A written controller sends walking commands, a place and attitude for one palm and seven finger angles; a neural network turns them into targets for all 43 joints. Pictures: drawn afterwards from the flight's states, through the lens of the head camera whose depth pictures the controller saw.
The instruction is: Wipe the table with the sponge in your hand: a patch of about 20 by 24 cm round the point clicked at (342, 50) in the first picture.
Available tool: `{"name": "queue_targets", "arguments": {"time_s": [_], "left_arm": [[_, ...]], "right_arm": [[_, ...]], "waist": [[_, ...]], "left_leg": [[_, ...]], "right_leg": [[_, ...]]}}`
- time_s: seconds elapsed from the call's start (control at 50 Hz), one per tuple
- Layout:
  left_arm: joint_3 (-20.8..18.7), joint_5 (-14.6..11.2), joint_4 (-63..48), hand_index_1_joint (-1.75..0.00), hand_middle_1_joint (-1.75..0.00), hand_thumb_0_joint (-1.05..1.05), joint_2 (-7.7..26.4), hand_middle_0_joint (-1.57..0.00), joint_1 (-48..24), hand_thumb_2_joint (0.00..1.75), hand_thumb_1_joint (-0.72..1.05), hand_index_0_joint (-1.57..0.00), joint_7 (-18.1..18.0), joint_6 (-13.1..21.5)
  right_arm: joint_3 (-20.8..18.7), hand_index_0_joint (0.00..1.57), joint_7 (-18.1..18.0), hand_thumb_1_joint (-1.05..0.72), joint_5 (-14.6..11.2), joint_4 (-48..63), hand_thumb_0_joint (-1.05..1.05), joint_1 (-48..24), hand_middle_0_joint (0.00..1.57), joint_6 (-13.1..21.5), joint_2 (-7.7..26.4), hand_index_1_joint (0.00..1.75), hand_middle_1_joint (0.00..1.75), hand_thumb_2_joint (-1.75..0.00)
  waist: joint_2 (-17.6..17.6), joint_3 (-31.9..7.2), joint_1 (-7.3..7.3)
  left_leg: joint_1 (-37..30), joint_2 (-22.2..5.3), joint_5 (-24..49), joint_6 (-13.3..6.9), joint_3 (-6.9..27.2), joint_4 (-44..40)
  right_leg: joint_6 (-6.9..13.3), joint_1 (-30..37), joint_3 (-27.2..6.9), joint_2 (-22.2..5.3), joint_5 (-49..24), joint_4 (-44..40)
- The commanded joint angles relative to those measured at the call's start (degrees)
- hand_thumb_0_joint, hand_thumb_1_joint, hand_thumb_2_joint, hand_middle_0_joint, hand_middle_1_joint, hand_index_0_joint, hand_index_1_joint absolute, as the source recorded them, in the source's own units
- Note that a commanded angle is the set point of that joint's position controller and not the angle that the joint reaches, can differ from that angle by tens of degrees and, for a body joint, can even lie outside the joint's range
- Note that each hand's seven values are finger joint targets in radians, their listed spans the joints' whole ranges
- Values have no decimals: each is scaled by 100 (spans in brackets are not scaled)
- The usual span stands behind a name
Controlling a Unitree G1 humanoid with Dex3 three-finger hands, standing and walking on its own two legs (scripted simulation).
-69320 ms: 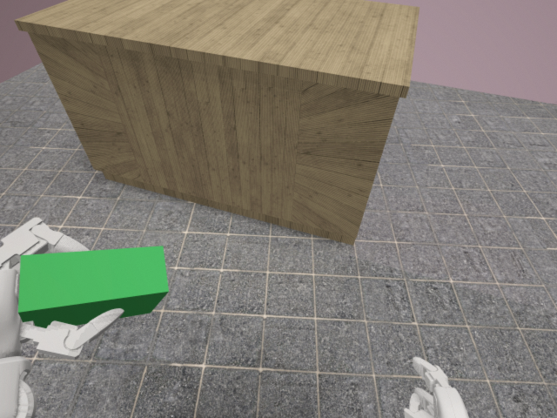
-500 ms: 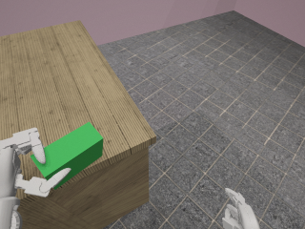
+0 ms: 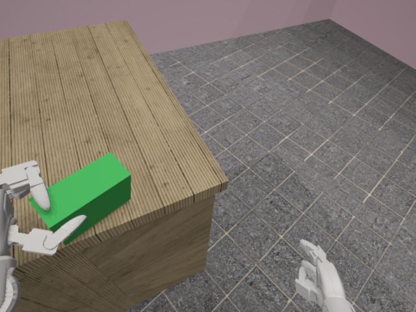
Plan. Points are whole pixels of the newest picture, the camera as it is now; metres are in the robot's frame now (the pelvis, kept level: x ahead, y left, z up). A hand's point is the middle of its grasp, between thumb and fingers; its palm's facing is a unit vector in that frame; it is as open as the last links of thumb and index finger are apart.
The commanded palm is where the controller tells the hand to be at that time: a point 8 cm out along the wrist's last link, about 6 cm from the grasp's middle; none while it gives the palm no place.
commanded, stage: come to a stop and stand still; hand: left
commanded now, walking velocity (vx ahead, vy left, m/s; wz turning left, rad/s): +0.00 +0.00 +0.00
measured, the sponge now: (100, 191) +0.27 +0.21 +0.11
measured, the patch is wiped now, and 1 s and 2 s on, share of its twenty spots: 0.75 0.75 0.75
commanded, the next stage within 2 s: look again from close up in 0.32 s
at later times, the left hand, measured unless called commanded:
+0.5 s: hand (45, 204) +0.21 +0.25 +0.16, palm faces +0.38 -0.84 -0.38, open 6.9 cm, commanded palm +0.16 +0.29 +0.17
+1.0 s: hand (7, 160) +0.25 +0.30 +0.20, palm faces +0.54 -0.74 -0.40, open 6.9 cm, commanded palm +0.15 +0.27 +0.17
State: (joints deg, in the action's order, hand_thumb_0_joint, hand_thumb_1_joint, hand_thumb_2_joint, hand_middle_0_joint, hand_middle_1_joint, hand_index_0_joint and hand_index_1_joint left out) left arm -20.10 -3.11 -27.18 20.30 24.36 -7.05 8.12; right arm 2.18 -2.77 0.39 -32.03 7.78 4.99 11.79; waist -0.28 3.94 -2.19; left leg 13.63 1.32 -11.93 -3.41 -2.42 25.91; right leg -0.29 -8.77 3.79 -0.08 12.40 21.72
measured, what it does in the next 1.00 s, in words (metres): stands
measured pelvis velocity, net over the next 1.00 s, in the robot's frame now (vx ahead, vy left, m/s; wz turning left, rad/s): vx -0.01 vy -0.01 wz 0.00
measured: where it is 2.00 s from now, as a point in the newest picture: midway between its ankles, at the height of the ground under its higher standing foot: outside the picture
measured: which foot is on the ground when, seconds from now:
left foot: down 0.00-1.00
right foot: down 0.00-1.00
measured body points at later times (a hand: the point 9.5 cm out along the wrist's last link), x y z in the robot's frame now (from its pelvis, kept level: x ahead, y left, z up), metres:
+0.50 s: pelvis +0.00 +0.01 +0.00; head +0.02 +0.01 +0.45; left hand +0.19 +0.29 +0.18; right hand +0.18 -0.22 -0.08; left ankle +0.02 +0.07 -0.74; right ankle -0.01 -0.12 -0.74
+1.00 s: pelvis -0.01 -0.01 +0.00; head +0.04 +0.01 +0.44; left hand +0.22 +0.33 +0.22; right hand +0.19 -0.23 -0.08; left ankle +0.02 +0.07 -0.74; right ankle -0.01 -0.12 -0.74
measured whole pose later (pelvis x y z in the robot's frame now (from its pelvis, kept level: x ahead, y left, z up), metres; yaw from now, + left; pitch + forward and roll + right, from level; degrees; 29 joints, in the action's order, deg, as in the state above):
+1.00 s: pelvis -0.01 -0.01 +0.00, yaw +0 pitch +1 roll -1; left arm -28.9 -2.9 -16.6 30.0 5.7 -5.7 10.7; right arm 0.6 -0.9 -1.2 -33.5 8.5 4.9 11.7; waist -1.4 5.3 -3.8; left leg 16.8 0.6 -11.4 -2.5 -1.9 27.6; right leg 0.7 -12.5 4.3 0.5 12.8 24.7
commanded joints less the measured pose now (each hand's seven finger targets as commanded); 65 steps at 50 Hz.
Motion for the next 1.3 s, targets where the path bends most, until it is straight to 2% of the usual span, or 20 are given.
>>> {"name": "queue_targets", "arguments": {"time_s": [0.0, 0.2, 0.26, 0.4, 0.5, 0.66, 0.82, 0.84, 0.86, 0.88, 0.9, 0.94, 0.96, 1.02, 1.06, 1.1, 1.16, 1.18, 1.22, 1.28], "left_arm": [[-384, -17, -1369, -160, -160, 0, 780, -120, -550, 130, 10, -120, -95, 385], [-445, 34, -1187, -160, -160, 0, 839, -120, -557, 130, 10, -120, -142, 354], [-608, 39, -1359, -160, -160, 0, 1010, -120, -496, 130, 10, -120, -165, 374], [-497, -12, -1349, -160, -160, 0, 868, -120, -127, 130, 10, -120, -150, 380], [-451, -39, -1064, -160, -160, 0, 795, -120, -142, 130, 10, -120, -130, 331], [-527, -34, -1294, -160, -160, 0, 981, -120, -374, 130, 10, -120, -168, 301], [-411, -68, -1099, -160, -160, 0, 830, -120, -245, 130, 10, -120, -172, 246], [-3808, 879, -2583, -160, -160, 0, 5559, -120, -6272, 130, 10, -120, -125, 896], [-2294, 357, 380, -160, -160, 0, 3239, -120, -4506, 130, 10, -120, 21, 644], [-1556, 150, 148, -160, -160, 0, 2220, -120, -3051, 130, 10, -120, 85, 590], [-1039, 72, 779, -160, -160, 0, 1596, -120, -2265, 130, 10, -120, 164, 534], [-487, -61, 233, -160, -160, 0, 928, -120, -894, 130, 10, -120, 314, 559], [45, -119, -169, -160, -160, 0, 323, -120, -438, 130, 10, -120, 388, 563], [61, 22, -1368, -160, -160, 0, 536, -120, 118, 130, 10, -120, 345, 519], [-665, 86, -1572, -160, -160, 0, 1244, -120, 94, 130, 10, -120, 145, 542], [-1034, 98, -1551, -160, -160, 0, 1469, -120, -131, 130, 10, -120, 75, 634], [-1475, 38, -1648, -160, -160, 0, 1859, -120, -756, 130, 10, -120, -36, 737], [-1169, -4, -1436, -160, -160, 0, 1470, -120, -771, 130, 10, -120, -11, 753], [-1137, 20, -1280, -160, -160, 0, 1496, -120, -894, 130, 10, -120, 15, 779], [-712, 56, -1264, -160, -160, 0, 1070, -120, -823, 130, 10, -120, 70, 810]], "right_arm": [[-288, 20, -74, -90, 12, 853, 0, -459, 20, 309, 771, 30, 30, -90], [-287, 20, -99, -90, 25, 822, 0, -473, 20, 273, 748, 30, 30, -90], [-313, 20, -115, -90, 28, 787, 0, -483, 20, 307, 775, 30, 30, -90], [-324, 20, -109, -90, 31, 768, 0, -432, 20, 331, 762, 30, 30, -90], [-335, 20, -128, -90, 14, 727, 0, -429, 20, 265, 773, 30, 30, -90], [-341, 20, -184, -90, 8, 723, 0, -515, 20, 265, 776, 30, 30, -90], [-322, 20, -189, -90, 15, 743, 0, -472, 20, 200, 746, 30, 30, -90], [-462, 20, -100, -90, 124, 870, 0, 443, 20, 374, 923, 30, 30, -90], [-386, 20, -154, -90, -215, 148, 0, 21, 20, 251, 514, 30, 30, -90], [-522, 20, -74, -90, -63, 449, 0, -59, 20, 226, 690, 30, 30, -90], [-538, 20, -26, -90, -110, 653, 0, -13, 20, 305, 781, 30, 30, -90], [-568, 20, 166, -90, -205, 712, 0, 102, 20, 323, 795, 30, 30, -90], [-560, 20, 292, -90, -249, 764, 0, 20, 20, 335, 731, 30, 30, -90], [-480, 20, 414, -90, -202, 979, 0, -153, 20, 303, 742, 30, 30, -90], [-443, 20, 311, -90, -169, 969, 0, -236, 20, 310, 765, 30, 30, -90], [-424, 20, 165, -90, -119, 1037, 0, -252, 20, 327, 723, 30, 30, -90], [-410, 20, -17, -90, -135, 981, 0, -287, 20, 314, 704, 30, 30, -90], [-409, 20, -35, -90, -131, 935, 0, -194, 20, 319, 680, 30, 30, -90], [-419, 20, -20, -90, -127, 869, 0, -100, 20, 395, 704, 30, 30, -90], [-399, 20, 43, -90, -90, 784, 0, -76, 20, 503, 710, 30, 30, -90]], "waist": [[522, -1003, 87], [400, -841, 61], [636, -1011, 53], [433, -1145, 58], [233, -986, 80], [436, -1104, 63], [374, -980, 78], [-946, -68, 69], [-115, -483, 166], [-380, -683, 26], [-84, -1093, -36], [543, -1503, -45], [700, -1653, -40], [374, -1307, -14], [98, -1142, -3], [-274, -992, 59], [190, -978, 124], [406, -1025, 143], [864, -1110, 117], [657, -1197, 120]], "left_leg": [[-479, -552, 659, 267, 702, -620], [-176, -581, -205, 344, 873, -977], [-241, -547, 82, 373, 850, -919], [-482, -543, 956, 442, 763, -677], [-438, -523, 768, 402, 737, -650], [-550, -464, 906, 324, 689, -533], [-449, -433, 879, 280, 695, -486], [713, -631, 1020, 127, 637, 338], [-209, -681, 1019, 239, 680, 193], [-435, -586, 932, 297, 629, -110], [-489, -491, 934, 265, 469, -29], [-627, -504, 1028, 134, 465, -24], [-765, -574, 1195, 71, 554, -79], [-60, -698, 547, 45, 681, -295], [6, -633, 29, 132, 631, -367], [196, -554, -115, 142, 686, -372], [138, -600, 255, 131, 770, -399], [137, -631, 414, 114, 813, -424], [12, -642, 707, 101, 792, -343], [-272, -638, 899, 113, 800, -261]], "right_leg": [[148, 121, -346, -263, -748, -230], [147, 146, -365, -199, -175, -327], [150, 304, -343, -183, -366, -250], [155, 280, -329, -234, -775, -223], [155, 142, -383, -283, -677, -359], [164, 232, -444, -321, -883, -389], [182, 203, -470, -368, -889, -508], [-132, -652, -682, -749, -1220, -826], [396, -1013, -594, -1133, -343, -195], [417, -489, -679, -715, -711, -80], [352, -225, -788, -665, -931, -56], [57, 40, -786, -655, -1103, 80], [18, 18, -648, -544, -1058, 262], [32, 200, -430, -411, -480, 171], [158, 63, -425, -399, -98, 68], [202, 20, -420, -400, 14, 45], [196, 99, -456, -366, -373, 255], [192, 200, -389, -338, -474, 327], [192, 264, -404, -307, -647, 329], [196, 152, -383, -287, -746, 211]]}}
